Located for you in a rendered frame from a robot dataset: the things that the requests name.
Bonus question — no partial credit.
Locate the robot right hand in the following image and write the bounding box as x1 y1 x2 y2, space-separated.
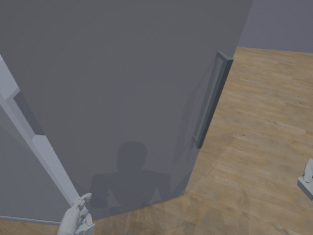
297 146 313 201

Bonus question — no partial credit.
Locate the fridge door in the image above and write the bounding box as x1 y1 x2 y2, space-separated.
0 0 253 221

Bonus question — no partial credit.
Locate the robot left hand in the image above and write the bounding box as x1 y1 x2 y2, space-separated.
57 193 95 235

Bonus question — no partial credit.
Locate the handle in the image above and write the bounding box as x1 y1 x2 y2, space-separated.
193 51 234 149

